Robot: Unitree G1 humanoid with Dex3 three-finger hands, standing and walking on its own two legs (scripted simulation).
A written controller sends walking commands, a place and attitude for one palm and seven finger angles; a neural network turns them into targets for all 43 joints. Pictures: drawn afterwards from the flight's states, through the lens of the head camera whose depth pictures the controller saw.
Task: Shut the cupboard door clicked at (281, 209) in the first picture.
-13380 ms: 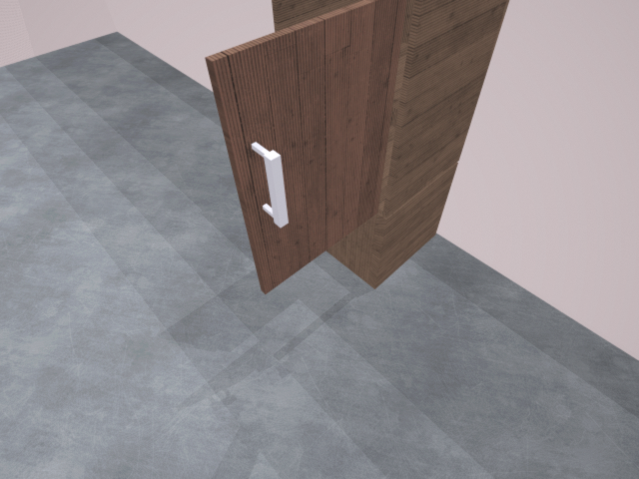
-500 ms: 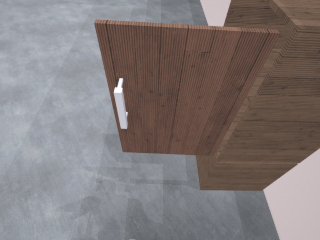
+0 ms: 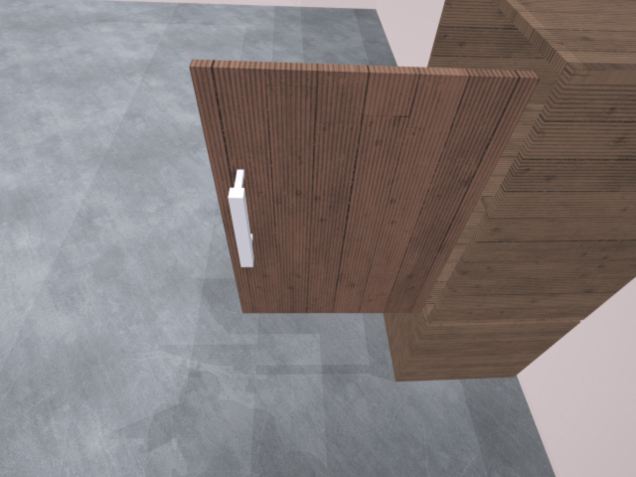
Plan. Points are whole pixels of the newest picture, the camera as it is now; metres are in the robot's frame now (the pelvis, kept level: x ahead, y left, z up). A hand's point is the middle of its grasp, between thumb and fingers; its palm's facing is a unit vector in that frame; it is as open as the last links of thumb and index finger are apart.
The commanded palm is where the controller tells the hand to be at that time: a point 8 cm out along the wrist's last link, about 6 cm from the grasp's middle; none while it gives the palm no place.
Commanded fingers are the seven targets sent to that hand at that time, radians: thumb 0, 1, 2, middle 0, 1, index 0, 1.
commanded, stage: shuffle to correct the standing spot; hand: left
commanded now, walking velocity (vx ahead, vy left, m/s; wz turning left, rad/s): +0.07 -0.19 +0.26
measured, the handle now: (243, 221) +0.48 +0.15 +0.01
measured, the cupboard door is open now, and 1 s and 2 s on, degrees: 88 88 88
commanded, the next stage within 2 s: come to a stop and stand still in 0.28 s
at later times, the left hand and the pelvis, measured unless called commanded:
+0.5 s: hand out of the picture -0.03 +0.06 -0.18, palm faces +0.13 -0.99 -0.09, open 7.3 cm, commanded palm none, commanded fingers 0.00 0.90 0.90 -0.20 -0.30 -0.20 -0.30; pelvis +0.02 -0.07 +0.00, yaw +5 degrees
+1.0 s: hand out of the picture +0.04 +0.15 -0.17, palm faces +0.12 -0.95 -0.29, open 7.3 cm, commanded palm none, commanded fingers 0.00 0.90 0.90 -0.20 -0.30 -0.20 -0.30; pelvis +0.01 -0.06 -0.01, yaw +5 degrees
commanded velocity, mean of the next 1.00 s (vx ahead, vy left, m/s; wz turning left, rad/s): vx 0.00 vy -0.02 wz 0.04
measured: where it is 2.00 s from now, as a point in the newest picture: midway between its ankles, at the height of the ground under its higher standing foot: outside the picture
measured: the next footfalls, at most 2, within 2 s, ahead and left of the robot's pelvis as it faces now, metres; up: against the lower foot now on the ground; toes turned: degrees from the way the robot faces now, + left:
right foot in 0.26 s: +0.03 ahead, -0.15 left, +0.00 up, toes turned +0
left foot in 0.54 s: +0.06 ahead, +0.02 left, +0.00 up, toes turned +8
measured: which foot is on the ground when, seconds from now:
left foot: down 0.00-0.30, up 0.32-0.52, down 0.54-1.00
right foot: up 0.00-0.24, down 0.26-1.00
